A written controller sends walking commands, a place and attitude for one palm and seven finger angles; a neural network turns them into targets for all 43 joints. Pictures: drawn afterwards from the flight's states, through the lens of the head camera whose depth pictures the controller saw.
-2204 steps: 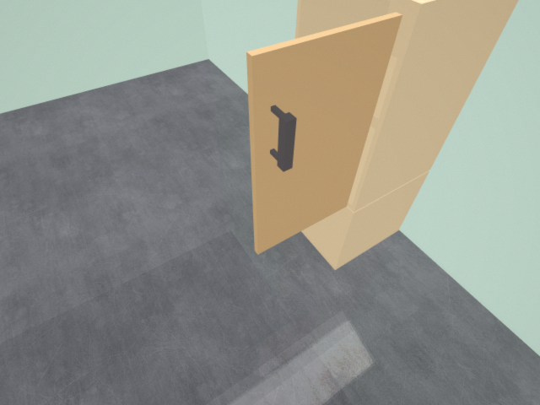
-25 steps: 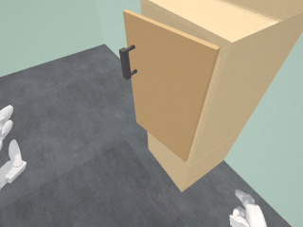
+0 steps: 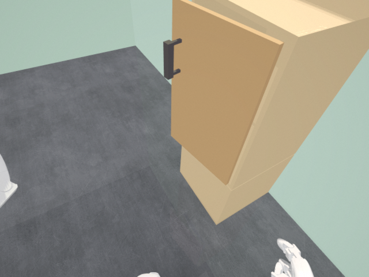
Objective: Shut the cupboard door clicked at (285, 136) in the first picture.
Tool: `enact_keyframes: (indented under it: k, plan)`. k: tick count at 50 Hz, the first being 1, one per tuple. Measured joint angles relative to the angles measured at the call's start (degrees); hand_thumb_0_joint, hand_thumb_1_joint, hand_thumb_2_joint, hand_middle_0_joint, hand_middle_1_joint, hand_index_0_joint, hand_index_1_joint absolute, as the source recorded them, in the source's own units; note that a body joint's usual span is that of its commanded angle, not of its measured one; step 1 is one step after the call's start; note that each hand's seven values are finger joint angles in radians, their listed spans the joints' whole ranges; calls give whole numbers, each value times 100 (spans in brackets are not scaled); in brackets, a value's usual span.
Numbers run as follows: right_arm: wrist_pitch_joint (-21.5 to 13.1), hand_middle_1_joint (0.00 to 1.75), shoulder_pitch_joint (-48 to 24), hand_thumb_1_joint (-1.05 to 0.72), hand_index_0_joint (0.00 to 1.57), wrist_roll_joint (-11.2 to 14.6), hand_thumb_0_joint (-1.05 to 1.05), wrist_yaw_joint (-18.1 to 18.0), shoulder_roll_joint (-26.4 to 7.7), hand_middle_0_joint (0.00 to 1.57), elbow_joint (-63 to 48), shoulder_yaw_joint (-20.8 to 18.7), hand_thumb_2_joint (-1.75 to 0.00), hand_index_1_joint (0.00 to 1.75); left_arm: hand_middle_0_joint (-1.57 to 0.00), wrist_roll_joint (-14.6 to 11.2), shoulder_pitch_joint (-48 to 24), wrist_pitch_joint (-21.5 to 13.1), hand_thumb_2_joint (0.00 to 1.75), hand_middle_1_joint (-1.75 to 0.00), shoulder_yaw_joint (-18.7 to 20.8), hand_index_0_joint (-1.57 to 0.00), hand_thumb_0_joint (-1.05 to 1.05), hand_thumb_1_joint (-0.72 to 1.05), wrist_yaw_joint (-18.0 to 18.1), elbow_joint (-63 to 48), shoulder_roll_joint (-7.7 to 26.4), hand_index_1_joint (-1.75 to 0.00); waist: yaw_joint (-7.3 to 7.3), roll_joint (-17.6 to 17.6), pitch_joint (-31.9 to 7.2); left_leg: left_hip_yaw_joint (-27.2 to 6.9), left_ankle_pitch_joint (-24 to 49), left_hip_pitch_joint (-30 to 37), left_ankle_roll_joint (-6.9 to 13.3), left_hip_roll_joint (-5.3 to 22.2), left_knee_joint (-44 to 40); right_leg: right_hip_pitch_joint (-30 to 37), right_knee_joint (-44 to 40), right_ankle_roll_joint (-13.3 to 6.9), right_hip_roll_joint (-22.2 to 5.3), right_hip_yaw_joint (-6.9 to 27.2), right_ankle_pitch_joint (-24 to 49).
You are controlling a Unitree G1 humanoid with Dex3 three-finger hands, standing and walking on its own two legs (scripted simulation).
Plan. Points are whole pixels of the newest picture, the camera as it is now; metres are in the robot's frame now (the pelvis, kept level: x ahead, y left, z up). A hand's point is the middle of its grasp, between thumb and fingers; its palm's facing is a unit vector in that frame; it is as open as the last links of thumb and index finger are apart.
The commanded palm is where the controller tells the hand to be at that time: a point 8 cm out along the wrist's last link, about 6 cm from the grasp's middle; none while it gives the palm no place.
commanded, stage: step back with the hand held close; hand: left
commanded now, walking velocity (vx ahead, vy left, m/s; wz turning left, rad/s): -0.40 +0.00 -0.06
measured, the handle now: (173, 58) +0.72 +0.09 +0.10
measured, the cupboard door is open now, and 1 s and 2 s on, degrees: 11 11 11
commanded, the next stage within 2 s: stop stepping back and stand still in 0.70 s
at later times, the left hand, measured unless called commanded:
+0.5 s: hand (3, 222) +0.15 +0.25 +0.18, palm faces +0.41 -0.81 -0.41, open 7.4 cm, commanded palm +0.08 +0.29 +0.20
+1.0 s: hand out of the picture +0.05 +0.29 +0.19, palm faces +0.31 -0.85 -0.41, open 7.4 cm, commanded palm +0.00 +0.33 +0.20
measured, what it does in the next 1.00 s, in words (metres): walks backwards: right foot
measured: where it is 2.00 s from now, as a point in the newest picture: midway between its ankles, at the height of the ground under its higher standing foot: outside the picture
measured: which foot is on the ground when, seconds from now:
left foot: down 0.00-1.00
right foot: down 0.00-0.22, up 0.24-0.36, down 0.38-0.78, up 0.80-1.00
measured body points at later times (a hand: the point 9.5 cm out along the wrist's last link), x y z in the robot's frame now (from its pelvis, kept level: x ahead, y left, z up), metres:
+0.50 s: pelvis -0.07 -0.01 +0.01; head -0.03 +0.03 +0.45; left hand +0.12 +0.29 +0.20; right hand +0.12 -0.24 -0.07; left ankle +0.08 +0.09 -0.72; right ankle -0.12 -0.13 -0.72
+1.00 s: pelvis -0.15 +0.04 +0.02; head -0.14 +0.09 +0.47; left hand +0.03 +0.34 +0.21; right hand +0.00 -0.19 -0.04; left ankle +0.02 +0.09 -0.71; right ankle -0.25 -0.06 -0.71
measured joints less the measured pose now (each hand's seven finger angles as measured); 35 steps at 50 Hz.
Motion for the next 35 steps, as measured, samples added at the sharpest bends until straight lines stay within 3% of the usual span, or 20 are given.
enact_keyframes:
  k: [5,10,16,18,20,22,24,26,30,32,35]
  plan:
    - [-22,30,-101,-90,21,-43,1,54,-22,20,110,-38,-90,30,-21,-8,-64,-93,90,-30,-164,-21,2,89,17,-67,-118,-30,33,11,-68,0,-233,-157,-61,10,76,-108,-77,-25,10,7,130]
    - [29,30,-190,-90,21,-44,1,57,-34,20,121,-68,-90,30,-21,-15,-26,-188,90,-30,-208,-21,1,89,62,-88,11,-30,-73,-50,-90,19,59,-227,-32,-1,-143,-162,-307,6,-9,15,345]
    - [-109,30,-89,-90,21,-69,1,9,33,20,111,-121,-90,30,-22,55,-16,-232,90,-30,50,-21,1,89,-42,14,253,-30,-217,100,-147,-173,456,-377,57,163,-257,79,659,-17,414,104,-239]
    - [-165,30,-32,-90,21,-101,1,36,69,20,150,-116,-90,30,-22,19,55,-262,90,-30,147,-21,1,89,-67,-23,260,-30,-176,101,-300,-176,558,-520,31,230,-334,487,547,-57,483,57,-469]
    - [-236,30,-94,-90,21,-125,1,80,110,20,226,-94,-90,30,-21,-68,134,-316,90,-30,224,-21,2,89,-61,-96,214,-30,-42,3,-393,-72,688,-665,-38,263,-456,867,-55,-121,420,55,-798]
    - [-296,30,-307,-90,21,-152,1,112,140,20,320,-74,-90,30,-21,-129,92,-365,90,-30,197,-21,2,89,-46,-152,117,-30,109,-84,-303,99,853,-751,-75,329,-609,979,-647,-186,383,153,-996]
    - [-280,30,-531,-90,21,-140,1,110,139,20,431,-83,-90,30,-21,-143,-72,-339,90,-30,-44,-21,2,89,-50,-167,-27,-30,151,18,-90,115,1086,-647,-95,433,-860,949,-721,-179,474,172,-672]
    - [-216,30,-626,-90,21,-83,1,93,175,20,443,-78,-90,30,-21,-153,-154,-284,90,-30,-255,-21,2,89,-84,-244,-14,-30,115,25,-6,137,1264,-526,-111,461,-1063,957,-716,-165,497,191,-545]
    - [-72,30,-585,-90,21,-51,1,66,227,21,269,-52,-90,30,-21,-187,48,-288,90,-30,-298,-21,2,89,-180,-319,289,-30,-146,37,-118,118,1309,-454,-127,478,-1092,971,-610,-175,523,172,-554]
    - [-16,30,-454,-90,21,-56,1,56,200,21,188,-62,-90,30,-22,-193,198,-305,90,-30,-241,-21,2,89,-195,-274,452,-30,-254,26,-255,38,763,-532,-231,393,-834,993,-601,-173,478,158,-553]
    - [56,30,-192,-90,21,-90,1,27,59,20,192,-102,-90,30,-22,-152,401,-302,89,-30,-160,-22,1,88,-140,-180,555,-30,-251,9,-497,-114,70,-480,-405,186,-268,1016,-601,-133,385,228,-542]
